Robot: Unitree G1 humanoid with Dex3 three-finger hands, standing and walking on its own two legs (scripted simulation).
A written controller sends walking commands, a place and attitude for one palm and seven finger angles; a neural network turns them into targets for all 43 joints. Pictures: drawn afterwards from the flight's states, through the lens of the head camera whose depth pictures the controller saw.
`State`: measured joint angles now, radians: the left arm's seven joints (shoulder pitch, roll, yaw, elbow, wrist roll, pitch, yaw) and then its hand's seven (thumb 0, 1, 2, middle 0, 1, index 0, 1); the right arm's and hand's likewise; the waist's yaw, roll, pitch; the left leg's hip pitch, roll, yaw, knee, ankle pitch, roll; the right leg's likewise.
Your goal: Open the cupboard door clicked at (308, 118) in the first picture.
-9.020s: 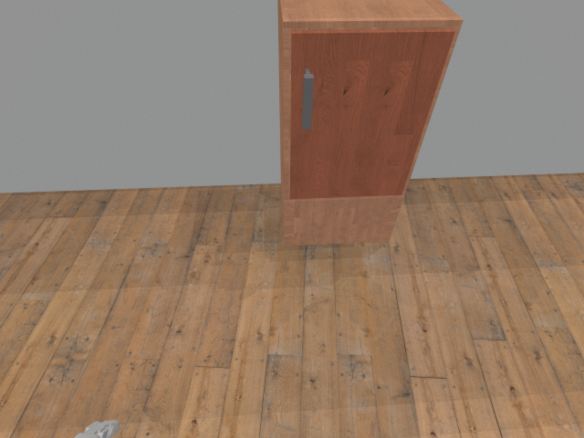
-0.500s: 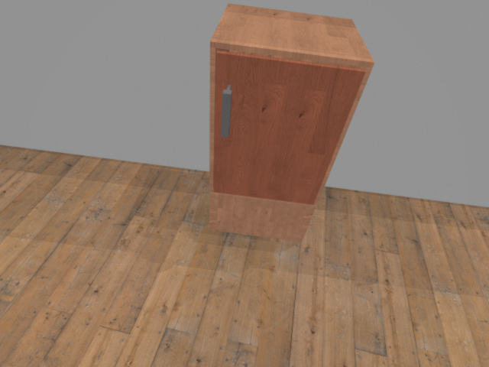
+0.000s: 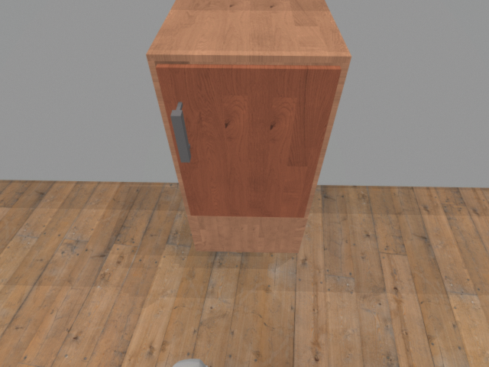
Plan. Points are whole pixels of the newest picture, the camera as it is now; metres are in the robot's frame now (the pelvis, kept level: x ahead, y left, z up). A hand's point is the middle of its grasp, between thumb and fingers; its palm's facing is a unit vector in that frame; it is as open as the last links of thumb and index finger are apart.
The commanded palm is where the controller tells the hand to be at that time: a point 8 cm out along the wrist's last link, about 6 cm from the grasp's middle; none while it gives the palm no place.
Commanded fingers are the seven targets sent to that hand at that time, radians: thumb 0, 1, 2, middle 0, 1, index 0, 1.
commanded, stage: take the last steps up to it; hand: left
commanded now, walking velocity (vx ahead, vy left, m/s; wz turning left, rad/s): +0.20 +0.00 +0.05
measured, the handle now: (182, 132) +0.68 +0.18 -0.03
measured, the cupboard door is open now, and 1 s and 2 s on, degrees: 0 0 0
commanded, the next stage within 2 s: come to a stop and stand still in 0.18 s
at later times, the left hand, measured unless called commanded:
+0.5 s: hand out of the picture +0.10 +0.19 -0.17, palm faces +0.08 -0.99 -0.14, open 7.4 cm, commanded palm none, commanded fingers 0.00 0.90 0.90 -0.20 -0.30 -0.20 -0.30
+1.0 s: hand out of the picture +0.14 +0.17 -0.15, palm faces +0.10 -0.96 -0.25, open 7.3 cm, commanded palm none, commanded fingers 0.00 0.90 0.90 -0.20 -0.30 -0.20 -0.30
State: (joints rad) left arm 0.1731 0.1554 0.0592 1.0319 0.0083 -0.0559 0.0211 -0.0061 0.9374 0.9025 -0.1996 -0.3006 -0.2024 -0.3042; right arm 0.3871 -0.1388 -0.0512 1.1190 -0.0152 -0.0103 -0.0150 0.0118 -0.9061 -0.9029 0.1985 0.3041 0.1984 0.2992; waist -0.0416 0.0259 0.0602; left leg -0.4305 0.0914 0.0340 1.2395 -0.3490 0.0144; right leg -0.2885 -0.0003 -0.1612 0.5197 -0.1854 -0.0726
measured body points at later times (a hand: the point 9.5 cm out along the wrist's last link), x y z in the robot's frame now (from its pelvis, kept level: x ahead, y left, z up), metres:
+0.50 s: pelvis +0.12 +0.03 +0.01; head +0.14 +0.04 +0.46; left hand +0.10 +0.24 -0.16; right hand +0.16 -0.20 -0.14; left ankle +0.12 +0.13 -0.73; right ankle +0.13 -0.10 -0.70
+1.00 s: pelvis +0.09 -0.02 +0.01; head +0.12 -0.04 +0.46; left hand +0.13 +0.22 -0.13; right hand +0.15 -0.25 -0.15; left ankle +0.03 +0.13 -0.69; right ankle +0.15 -0.12 -0.73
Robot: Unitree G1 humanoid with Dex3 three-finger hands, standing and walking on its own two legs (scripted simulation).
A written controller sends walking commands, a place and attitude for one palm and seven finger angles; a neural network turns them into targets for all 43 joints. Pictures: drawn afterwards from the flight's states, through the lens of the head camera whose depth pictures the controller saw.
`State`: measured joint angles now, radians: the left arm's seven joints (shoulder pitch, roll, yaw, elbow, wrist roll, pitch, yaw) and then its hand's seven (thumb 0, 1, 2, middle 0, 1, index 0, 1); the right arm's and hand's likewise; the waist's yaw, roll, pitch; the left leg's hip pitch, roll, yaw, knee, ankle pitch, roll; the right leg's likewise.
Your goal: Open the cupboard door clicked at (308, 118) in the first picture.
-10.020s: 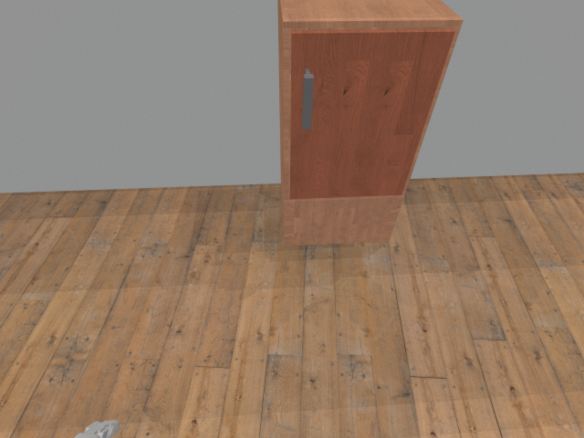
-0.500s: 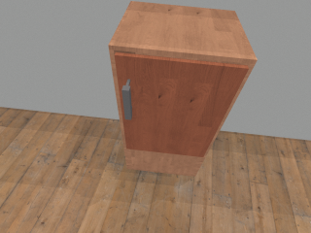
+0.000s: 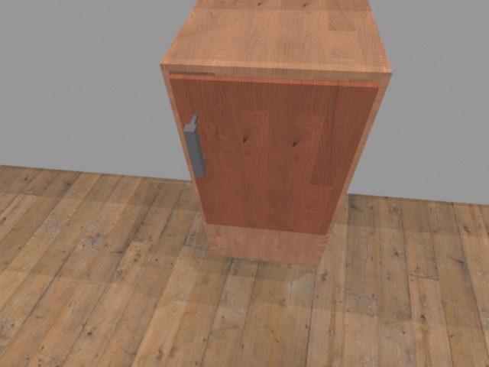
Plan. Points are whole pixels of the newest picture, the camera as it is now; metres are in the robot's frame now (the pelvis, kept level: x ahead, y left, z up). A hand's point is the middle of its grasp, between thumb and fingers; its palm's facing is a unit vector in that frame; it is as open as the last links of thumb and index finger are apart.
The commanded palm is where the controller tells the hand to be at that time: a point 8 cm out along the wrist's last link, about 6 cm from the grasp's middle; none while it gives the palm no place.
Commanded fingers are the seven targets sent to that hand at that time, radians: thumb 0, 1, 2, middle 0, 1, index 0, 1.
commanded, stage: come to a stop and stand still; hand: left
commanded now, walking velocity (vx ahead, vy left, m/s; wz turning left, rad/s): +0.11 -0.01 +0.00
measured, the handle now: (197, 146) +0.60 +0.19 -0.04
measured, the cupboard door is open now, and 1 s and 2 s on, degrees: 0 0 0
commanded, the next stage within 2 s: look again from close up in 0.34 s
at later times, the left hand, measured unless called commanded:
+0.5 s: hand out of the picture +0.02 +0.18 -0.18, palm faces -0.01 -0.97 -0.23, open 7.3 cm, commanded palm none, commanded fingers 0.00 0.90 0.90 -0.20 -0.30 -0.20 -0.30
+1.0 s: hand out of the picture +0.03 +0.19 -0.18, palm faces +0.02 -0.98 -0.21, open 7.3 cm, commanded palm none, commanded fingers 0.00 0.90 0.90 -0.20 -0.30 -0.20 -0.30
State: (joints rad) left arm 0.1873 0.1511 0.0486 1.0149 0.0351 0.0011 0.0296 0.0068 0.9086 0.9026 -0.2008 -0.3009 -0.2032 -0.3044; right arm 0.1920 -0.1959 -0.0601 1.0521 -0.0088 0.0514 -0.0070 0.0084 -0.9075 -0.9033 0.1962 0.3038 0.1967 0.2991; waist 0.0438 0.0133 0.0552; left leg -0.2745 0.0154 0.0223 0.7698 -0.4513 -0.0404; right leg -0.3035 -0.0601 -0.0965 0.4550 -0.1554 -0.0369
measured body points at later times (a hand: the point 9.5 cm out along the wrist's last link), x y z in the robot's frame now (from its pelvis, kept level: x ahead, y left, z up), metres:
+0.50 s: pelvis +0.01 +0.00 -0.01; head +0.04 -0.02 +0.44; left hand +0.02 +0.23 -0.16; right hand -0.04 -0.20 -0.18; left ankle -0.05 +0.15 -0.74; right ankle -0.01 -0.08 -0.74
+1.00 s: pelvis +0.01 +0.01 -0.01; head +0.01 +0.00 +0.44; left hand +0.03 +0.24 -0.16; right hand +0.02 -0.22 -0.17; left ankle -0.04 +0.14 -0.74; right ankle -0.01 -0.08 -0.74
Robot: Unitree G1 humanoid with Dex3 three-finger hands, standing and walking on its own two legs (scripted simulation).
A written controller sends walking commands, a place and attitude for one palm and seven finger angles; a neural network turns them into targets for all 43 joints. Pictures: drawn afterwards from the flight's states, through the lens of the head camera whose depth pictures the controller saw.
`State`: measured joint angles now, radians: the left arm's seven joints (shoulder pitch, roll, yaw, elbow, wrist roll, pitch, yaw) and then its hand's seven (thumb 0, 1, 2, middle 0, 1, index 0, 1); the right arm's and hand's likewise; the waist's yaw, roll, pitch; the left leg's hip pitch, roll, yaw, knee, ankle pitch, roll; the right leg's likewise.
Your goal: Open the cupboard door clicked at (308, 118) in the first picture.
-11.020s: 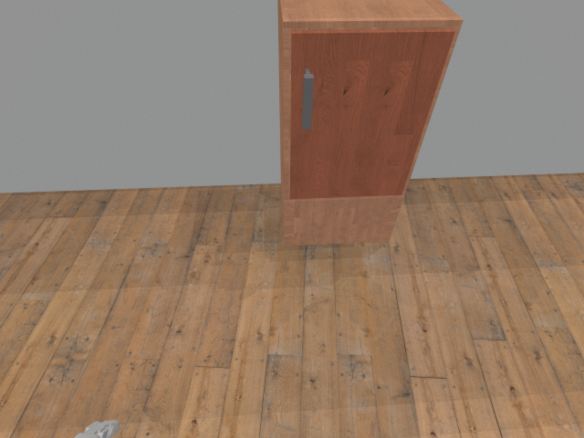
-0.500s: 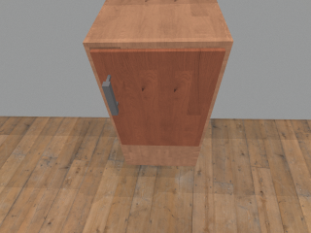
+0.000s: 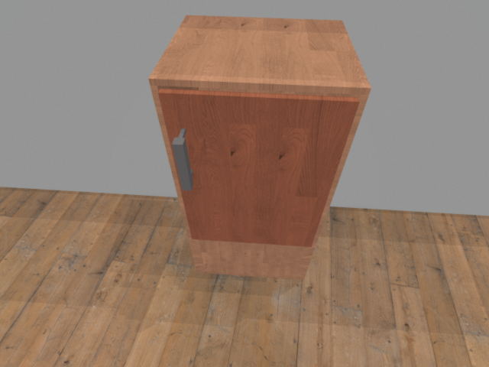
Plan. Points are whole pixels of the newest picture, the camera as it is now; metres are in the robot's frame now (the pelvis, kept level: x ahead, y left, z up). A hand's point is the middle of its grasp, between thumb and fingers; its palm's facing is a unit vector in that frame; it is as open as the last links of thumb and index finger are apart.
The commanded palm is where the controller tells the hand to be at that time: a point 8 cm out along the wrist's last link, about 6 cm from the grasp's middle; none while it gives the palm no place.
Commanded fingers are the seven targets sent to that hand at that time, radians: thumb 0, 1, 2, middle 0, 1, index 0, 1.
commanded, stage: shuffle to correct the standing spot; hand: left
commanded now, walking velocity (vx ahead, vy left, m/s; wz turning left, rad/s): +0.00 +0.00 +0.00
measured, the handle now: (185, 159) +0.59 +0.19 -0.03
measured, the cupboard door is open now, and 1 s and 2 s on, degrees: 0 0 0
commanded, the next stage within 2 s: come to a stop and stand still in 0.16 s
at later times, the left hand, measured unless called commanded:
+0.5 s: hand out of the picture +0.05 +0.19 -0.18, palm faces +0.03 -0.98 -0.21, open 7.4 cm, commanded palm none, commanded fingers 0.00 0.90 0.90 -0.20 -0.30 -0.20 -0.30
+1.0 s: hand out of the picture +0.08 +0.23 -0.17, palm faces +0.00 -0.97 -0.24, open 7.4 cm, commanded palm none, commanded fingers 0.00 0.90 0.90 -0.20 -0.30 -0.20 -0.30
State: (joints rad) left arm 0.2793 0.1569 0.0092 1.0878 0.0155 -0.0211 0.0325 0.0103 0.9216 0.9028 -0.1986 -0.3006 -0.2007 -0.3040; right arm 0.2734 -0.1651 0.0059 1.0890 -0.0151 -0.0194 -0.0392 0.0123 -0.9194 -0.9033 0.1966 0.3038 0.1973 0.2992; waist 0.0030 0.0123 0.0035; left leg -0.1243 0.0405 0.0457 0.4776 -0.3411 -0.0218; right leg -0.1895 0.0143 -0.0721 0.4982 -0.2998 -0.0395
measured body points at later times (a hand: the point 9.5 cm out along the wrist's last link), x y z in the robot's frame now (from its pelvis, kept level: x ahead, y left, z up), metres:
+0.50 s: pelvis +0.04 +0.01 -0.01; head +0.07 +0.01 +0.44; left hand +0.05 +0.24 -0.16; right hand -0.02 -0.19 -0.17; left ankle -0.04 +0.13 -0.71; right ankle -0.01 -0.08 -0.74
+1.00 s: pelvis +0.03 +0.04 -0.01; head +0.03 +0.04 +0.44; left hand +0.08 +0.28 -0.15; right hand +0.12 -0.18 -0.15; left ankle +0.06 +0.15 -0.74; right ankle -0.01 -0.08 -0.74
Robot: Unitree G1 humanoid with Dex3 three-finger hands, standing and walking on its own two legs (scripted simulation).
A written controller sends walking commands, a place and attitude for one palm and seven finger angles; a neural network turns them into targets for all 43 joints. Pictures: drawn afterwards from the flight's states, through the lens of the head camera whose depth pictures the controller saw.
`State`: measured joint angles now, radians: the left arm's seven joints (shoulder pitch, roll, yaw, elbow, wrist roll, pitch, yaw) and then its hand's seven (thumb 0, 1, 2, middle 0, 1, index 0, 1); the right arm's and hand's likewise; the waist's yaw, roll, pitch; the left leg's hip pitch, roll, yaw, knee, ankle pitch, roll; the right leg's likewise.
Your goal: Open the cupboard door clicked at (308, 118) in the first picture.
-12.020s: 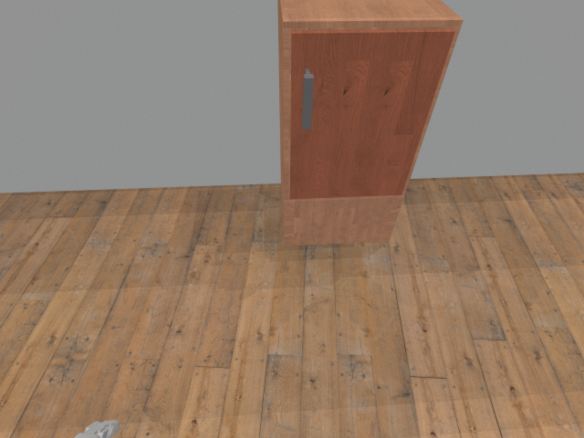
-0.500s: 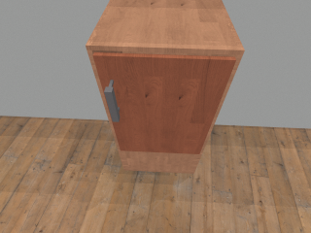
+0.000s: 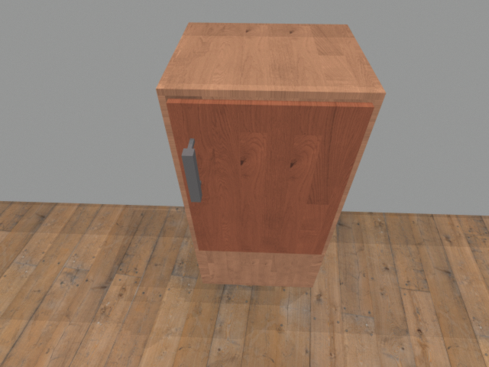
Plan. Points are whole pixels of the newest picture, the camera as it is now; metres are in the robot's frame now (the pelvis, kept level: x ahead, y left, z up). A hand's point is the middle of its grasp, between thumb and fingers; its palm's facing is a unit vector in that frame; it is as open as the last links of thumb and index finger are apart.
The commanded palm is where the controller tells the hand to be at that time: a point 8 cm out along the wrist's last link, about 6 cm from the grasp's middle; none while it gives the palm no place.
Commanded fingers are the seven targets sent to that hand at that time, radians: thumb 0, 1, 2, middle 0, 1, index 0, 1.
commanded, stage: come to a stop and stand still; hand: left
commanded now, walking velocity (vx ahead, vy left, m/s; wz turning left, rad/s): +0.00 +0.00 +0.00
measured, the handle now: (194, 170) +0.55 +0.17 -0.02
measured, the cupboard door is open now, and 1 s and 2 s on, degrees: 0 0 0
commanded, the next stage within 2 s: look again from close up in 0.24 s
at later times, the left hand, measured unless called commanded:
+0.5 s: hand out of the picture +0.00 +0.18 -0.16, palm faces -0.01 -0.97 -0.23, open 7.4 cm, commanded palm none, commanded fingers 0.00 0.90 0.90 -0.20 -0.30 -0.20 -0.30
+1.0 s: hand out of the picture +0.10 +0.16 -0.12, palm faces +0.17 -0.96 -0.21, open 7.4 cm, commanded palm +0.12 +0.21 -0.06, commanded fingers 0.00 0.78 0.85 -0.21 -0.38 -0.21 -0.38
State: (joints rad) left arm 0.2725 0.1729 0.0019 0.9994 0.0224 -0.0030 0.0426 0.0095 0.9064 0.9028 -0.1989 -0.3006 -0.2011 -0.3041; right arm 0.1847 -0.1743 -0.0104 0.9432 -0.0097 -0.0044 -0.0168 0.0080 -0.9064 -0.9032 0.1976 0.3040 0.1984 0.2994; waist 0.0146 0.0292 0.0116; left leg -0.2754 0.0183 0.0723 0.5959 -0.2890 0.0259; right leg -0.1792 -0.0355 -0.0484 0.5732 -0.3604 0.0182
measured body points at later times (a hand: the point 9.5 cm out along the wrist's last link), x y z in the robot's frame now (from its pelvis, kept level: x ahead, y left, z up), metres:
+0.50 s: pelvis +0.00 -0.01 +0.01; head +0.02 -0.01 +0.46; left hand +0.00 +0.23 -0.14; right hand -0.01 -0.25 -0.15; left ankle +0.02 +0.10 -0.73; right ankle -0.03 -0.13 -0.73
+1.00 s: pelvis +0.02 -0.03 +0.01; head +0.04 -0.03 +0.46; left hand +0.09 +0.21 -0.11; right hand +0.08 -0.26 -0.14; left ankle +0.02 +0.10 -0.73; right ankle -0.03 -0.13 -0.73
